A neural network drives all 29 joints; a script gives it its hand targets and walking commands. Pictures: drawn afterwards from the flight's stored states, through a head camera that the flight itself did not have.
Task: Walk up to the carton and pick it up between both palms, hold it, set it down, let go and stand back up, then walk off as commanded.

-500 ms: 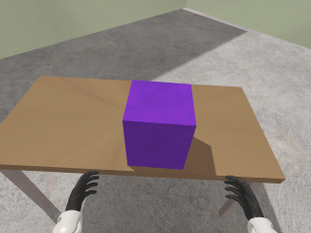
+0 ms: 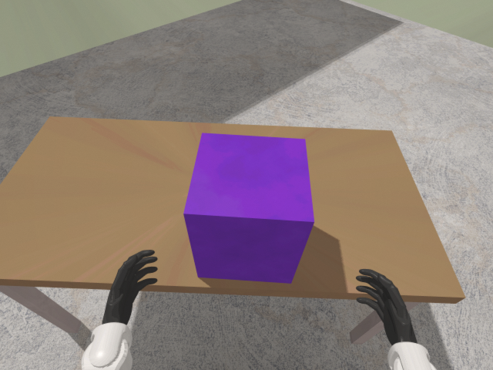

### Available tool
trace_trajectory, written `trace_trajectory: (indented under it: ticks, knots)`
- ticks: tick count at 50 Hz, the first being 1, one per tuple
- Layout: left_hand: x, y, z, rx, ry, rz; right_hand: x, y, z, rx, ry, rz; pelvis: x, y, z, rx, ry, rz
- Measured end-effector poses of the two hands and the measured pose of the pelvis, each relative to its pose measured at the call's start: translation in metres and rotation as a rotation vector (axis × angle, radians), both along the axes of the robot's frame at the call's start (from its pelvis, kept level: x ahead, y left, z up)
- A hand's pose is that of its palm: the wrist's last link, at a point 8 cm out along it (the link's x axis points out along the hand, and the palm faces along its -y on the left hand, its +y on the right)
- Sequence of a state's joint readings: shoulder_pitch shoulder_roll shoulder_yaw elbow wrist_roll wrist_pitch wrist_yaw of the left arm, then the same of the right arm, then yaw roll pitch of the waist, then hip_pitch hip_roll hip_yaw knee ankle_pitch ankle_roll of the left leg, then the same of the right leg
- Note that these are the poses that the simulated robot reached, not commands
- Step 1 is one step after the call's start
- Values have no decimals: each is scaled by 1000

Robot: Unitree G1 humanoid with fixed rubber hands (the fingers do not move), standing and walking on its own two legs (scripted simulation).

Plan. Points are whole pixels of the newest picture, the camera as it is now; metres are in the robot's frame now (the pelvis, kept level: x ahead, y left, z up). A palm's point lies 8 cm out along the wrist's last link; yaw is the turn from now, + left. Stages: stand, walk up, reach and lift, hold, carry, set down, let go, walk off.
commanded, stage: reach and lift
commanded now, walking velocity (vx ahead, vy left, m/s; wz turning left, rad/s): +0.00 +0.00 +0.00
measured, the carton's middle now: (248, 211) +0.44 +0.01 -0.05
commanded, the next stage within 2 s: none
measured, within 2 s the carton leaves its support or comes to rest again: neither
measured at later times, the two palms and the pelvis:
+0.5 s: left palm (127, 237) +0.31 +0.21 +0.05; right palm (383, 273) +0.27 -0.20 +0.03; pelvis -0.01 +0.02 +0.01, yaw +0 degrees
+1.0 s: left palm (141, 188) +0.39 +0.20 +0.08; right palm (374, 215) +0.35 -0.19 +0.07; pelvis -0.02 +0.02 +0.01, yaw +0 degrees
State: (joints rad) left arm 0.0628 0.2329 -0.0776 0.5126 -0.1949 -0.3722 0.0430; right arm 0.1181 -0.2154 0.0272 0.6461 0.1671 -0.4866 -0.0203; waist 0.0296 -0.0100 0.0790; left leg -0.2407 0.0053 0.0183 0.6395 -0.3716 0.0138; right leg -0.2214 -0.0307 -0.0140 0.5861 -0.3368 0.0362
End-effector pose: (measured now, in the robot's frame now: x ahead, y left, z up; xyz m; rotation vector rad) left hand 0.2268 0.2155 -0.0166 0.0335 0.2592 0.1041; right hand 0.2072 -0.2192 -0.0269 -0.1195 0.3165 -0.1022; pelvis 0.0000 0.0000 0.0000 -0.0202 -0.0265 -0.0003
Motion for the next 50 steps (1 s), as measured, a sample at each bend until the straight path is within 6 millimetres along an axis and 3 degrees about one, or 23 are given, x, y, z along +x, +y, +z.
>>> trace_trajectory:
  ticks: [12,22,40,50]
  knots:
    - [39,8,30,8,-31,-43,29,21,16,30,-51,-8,1,18,2,-23,-7,0]
    - [79,-1,59,-5,-30,-60,57,19,45,27,-70,-32,-10,22,5,-28,-14,0]
    - [124,-14,94,50,52,-36,113,30,101,99,-131,-6,-25,18,6,-27,-3,-2]
    - [159,-20,101,53,42,-30,143,32,100,103,-86,-22,-22,17,6,-27,95,-7]
